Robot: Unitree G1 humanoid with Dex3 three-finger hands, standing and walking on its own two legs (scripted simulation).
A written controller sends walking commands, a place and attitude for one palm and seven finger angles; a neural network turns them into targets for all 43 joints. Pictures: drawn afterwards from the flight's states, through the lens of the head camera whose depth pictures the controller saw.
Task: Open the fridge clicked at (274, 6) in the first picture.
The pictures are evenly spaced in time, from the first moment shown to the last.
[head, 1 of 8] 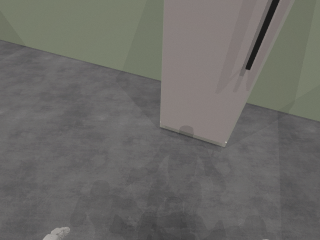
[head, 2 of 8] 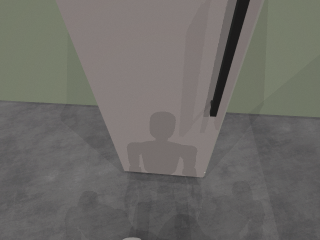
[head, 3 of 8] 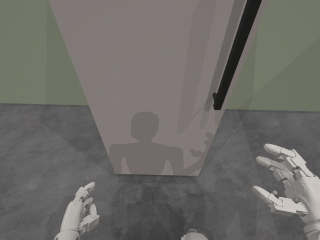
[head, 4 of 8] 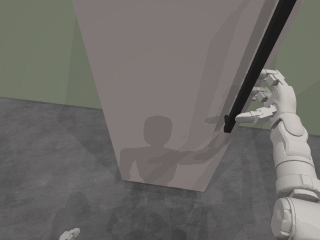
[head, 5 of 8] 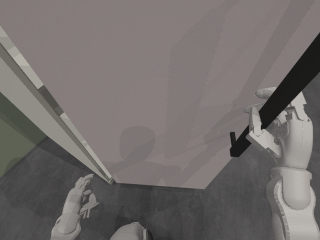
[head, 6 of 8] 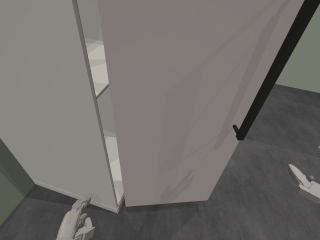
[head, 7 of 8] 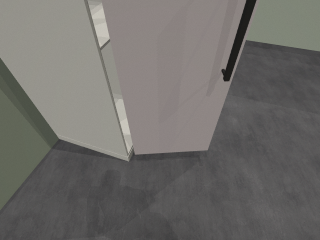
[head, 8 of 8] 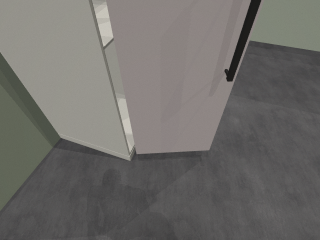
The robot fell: no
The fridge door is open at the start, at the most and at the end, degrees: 0 80 67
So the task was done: yes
